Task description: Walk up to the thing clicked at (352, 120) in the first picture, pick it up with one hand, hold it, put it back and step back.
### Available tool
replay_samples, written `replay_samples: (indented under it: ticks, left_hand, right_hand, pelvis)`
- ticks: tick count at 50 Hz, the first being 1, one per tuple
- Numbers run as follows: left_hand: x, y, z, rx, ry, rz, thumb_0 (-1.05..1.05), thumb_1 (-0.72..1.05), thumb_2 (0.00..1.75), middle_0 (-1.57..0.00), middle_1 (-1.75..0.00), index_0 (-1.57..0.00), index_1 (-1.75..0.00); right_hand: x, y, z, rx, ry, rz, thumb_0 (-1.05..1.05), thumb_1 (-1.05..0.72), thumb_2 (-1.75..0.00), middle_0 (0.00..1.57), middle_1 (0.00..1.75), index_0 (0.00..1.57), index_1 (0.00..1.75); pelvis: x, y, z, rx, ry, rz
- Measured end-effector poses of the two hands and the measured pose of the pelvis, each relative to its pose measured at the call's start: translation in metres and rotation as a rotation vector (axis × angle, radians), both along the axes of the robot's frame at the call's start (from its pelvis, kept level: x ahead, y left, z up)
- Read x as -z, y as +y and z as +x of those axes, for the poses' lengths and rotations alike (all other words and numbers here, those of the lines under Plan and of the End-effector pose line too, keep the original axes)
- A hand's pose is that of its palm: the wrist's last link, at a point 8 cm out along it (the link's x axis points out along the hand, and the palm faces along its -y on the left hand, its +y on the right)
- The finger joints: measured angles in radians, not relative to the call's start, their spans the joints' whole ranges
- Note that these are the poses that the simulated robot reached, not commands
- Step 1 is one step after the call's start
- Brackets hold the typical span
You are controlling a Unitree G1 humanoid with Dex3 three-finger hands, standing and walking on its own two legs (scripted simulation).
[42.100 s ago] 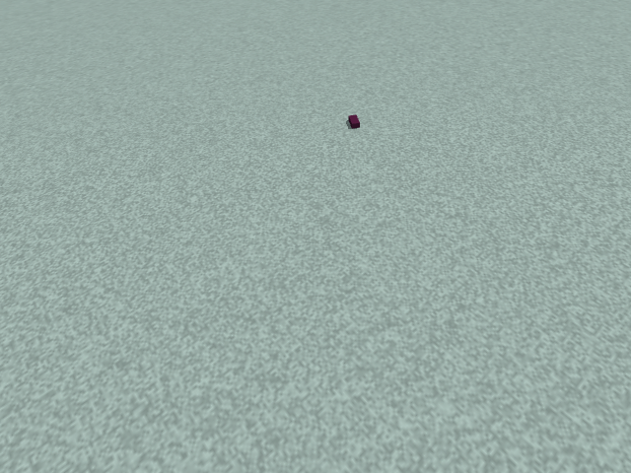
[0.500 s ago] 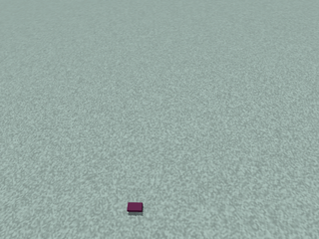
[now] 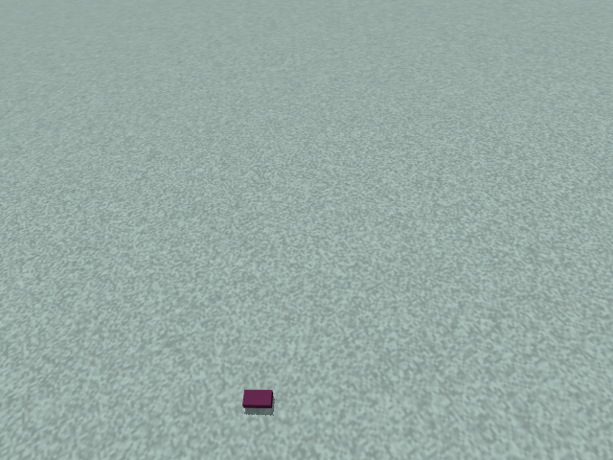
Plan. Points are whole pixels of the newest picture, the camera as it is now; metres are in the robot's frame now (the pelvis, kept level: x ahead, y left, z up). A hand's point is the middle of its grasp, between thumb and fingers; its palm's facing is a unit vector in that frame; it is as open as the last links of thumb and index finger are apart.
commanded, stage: stand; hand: left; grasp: from above
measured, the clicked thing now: (258, 398) +0.46 +0.24 -0.77
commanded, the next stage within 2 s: step back in 0.76 s
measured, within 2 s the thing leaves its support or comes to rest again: neither
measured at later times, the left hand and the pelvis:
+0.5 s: hand out of the picture +0.07 +0.24 -0.16, palm faces -0.01 -0.94 -0.34, open 7.4 cm; pelvis +0.01 -0.01 +0.00, yaw +0 degrees
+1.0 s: hand out of the picture +0.09 +0.28 -0.17, palm faces -0.02 -0.93 -0.38, open 7.4 cm; pelvis -0.02 +0.02 -0.01, yaw +0 degrees
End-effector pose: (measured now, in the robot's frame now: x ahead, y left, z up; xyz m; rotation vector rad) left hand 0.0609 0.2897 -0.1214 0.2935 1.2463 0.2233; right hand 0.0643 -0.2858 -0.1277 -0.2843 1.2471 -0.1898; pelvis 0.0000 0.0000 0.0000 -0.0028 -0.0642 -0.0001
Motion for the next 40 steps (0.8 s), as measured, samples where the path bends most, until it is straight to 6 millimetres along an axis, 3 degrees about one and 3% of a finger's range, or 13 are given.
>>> replay_samples:
  ticks: [21,40]
  left_hand:
    - [0.001,-0.004,0.000,0.013,0.020,-0.002,0.01,0.90,0.90,-0.21,-0.30,-0.20,-0.30]
    - [-0.001,-0.005,0.015,0.010,-0.015,0.000,0.01,0.90,0.90,-0.21,-0.30,-0.20,-0.30]
  right_hand:
    - [0.000,-0.009,-0.004,0.006,0.027,-0.005,0.01,-0.90,-0.90,0.20,0.30,0.20,0.30]
    - [-0.001,-0.015,0.008,0.000,0.008,-0.006,0.01,-0.90,-0.90,0.20,0.30,0.20,0.30]
  pelvis:
    - [0.000,-0.005,0.003,0.002,0.013,0.002]
    - [0.001,-0.009,0.005,0.000,0.022,-0.003]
